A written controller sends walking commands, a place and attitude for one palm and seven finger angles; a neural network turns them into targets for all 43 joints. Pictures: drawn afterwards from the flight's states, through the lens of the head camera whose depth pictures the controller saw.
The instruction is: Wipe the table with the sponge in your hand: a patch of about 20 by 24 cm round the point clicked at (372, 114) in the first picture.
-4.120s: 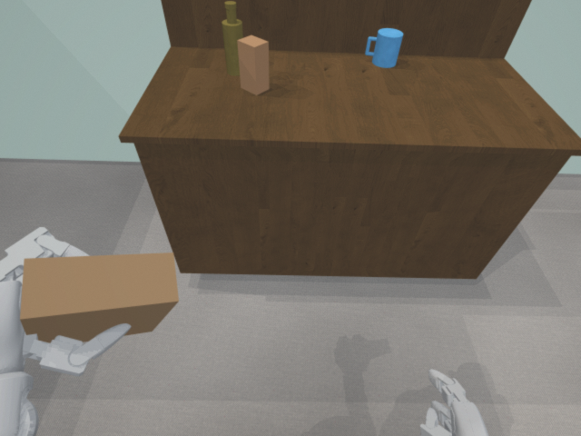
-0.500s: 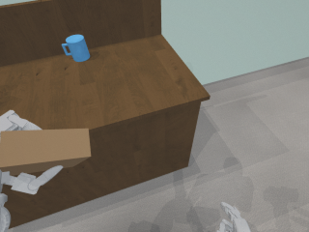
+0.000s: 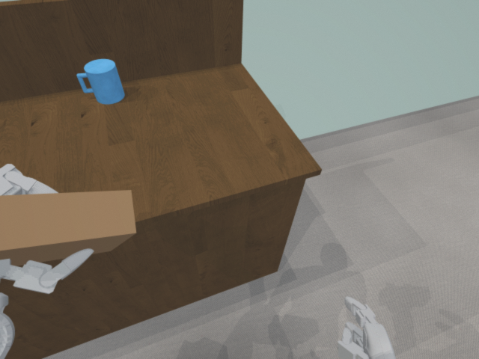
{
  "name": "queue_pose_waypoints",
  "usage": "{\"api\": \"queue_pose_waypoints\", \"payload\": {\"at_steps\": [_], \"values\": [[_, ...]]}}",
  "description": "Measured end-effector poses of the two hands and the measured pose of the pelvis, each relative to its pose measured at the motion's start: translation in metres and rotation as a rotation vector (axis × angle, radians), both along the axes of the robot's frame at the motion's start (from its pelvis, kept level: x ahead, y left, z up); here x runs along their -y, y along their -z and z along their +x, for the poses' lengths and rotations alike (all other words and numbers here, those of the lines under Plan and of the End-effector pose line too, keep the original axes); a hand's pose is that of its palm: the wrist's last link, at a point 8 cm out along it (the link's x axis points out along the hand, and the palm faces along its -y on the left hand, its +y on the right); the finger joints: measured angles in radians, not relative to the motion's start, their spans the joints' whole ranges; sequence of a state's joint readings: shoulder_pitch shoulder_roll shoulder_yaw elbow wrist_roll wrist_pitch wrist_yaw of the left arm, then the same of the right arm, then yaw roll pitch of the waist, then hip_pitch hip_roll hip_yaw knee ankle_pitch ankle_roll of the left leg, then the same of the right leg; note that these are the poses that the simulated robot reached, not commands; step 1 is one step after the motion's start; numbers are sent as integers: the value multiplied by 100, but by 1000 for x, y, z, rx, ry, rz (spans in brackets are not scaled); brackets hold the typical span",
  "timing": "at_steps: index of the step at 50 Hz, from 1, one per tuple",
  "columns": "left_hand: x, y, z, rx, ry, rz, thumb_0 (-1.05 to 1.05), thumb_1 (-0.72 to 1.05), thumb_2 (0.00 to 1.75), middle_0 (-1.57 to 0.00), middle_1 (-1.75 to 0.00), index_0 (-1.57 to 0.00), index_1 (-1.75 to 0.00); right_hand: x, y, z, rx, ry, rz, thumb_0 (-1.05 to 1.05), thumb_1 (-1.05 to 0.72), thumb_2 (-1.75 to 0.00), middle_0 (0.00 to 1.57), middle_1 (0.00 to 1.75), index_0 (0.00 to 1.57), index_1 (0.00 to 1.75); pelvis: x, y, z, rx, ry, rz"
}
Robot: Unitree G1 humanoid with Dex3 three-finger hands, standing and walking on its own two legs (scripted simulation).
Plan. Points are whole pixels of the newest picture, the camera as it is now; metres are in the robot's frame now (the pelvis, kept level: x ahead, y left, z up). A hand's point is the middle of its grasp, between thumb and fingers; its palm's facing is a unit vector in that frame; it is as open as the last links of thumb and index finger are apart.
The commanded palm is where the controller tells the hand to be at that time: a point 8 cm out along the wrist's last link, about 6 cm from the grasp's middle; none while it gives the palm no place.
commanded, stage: come to a stop and stand still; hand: left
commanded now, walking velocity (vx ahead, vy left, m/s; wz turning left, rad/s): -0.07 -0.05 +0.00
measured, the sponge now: (85, 228) +0.24 +0.21 +0.16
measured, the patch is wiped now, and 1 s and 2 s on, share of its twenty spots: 0.00 0.00 0.00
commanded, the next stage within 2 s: look again from close up in 1.02 s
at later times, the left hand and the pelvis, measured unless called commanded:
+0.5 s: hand (69, 259) +0.20 +0.21 +0.16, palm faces +0.38 -0.85 -0.37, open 9.6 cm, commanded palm +0.15 +0.25 +0.18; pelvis -0.01 -0.02 +0.00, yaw -1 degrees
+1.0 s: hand (62, 288) +0.16 +0.21 +0.16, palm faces +0.36 -0.84 -0.40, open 9.6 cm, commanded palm +0.11 +0.25 +0.18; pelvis -0.05 -0.03 +0.00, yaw -2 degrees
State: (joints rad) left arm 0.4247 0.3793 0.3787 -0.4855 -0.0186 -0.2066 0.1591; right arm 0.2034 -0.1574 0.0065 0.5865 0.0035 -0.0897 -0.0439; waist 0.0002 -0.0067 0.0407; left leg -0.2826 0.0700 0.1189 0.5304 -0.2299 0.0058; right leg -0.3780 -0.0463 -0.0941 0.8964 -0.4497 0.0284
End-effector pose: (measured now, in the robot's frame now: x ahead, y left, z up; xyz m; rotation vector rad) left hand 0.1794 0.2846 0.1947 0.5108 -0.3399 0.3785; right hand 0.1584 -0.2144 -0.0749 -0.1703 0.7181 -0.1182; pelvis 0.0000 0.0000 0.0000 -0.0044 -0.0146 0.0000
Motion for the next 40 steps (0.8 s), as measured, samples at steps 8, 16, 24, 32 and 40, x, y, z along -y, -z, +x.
{"api": "queue_pose_waypoints", "payload": {"at_steps": [8, 16, 24, 32, 40], "values": [[40, 12, 0, -109, 7, 6, -1, -44, 100, -80, -134, -80, -134, -1, 27, -1, -59, -64, 82, 1, -90, -90, 20, 30, 21, 30, 25, 5, 4, 7, -4, 0], [45, 14, 2, -137, 15, -12, -1, -44, 100, -80, -134, -80, -134, 42, 15, -7, -81, -3, -9, 1, -90, -90, 20, 30, 21, 30, 32, -3, 0, -6, 1, 25], [30, 23, -18, -73, 30, -74, -1, -44, 100, -80, -134, -80, -134, 59, -15, -13, -27, 32, -130, 1, -90, -90, 20, 30, 20, 30, 25, -1, -12, 21, 18, 7], [31, 10, -38, -4, 16, -45, -1, -44, 100, -80, -134, -80, -134, 39, -15, -24, 35, -24, -77, 1, -90, -90, 20, 30, 20, 30, 29, 0, -30, 35, 19, 1], [45, 26, -48, -102, 15, -97, -1, -44, 100, -80, -134, -80, -134, 31, 6, -54, -18, -24, -2, 1, -90, -90, 20, 30, 21, 30, 32, 0, -46, 24, 27, -6]]}}
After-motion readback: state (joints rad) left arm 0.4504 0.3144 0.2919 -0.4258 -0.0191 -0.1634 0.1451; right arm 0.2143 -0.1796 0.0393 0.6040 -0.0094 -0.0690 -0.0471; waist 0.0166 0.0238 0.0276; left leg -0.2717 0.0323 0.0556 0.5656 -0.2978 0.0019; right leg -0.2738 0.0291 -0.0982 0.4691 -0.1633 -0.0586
